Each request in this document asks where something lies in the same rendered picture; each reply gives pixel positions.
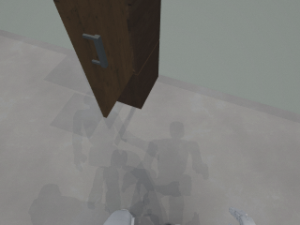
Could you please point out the cupboard door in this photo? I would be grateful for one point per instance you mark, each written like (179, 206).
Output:
(108, 19)

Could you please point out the left robot thigh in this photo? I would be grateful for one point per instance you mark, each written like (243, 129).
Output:
(120, 217)

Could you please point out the handle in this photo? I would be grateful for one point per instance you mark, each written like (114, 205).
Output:
(103, 62)

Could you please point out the robot right hand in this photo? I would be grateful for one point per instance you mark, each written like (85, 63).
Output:
(241, 216)

